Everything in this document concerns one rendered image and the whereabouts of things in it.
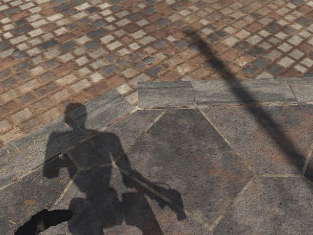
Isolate robot left hand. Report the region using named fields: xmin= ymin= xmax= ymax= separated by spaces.
xmin=14 ymin=209 xmax=73 ymax=235

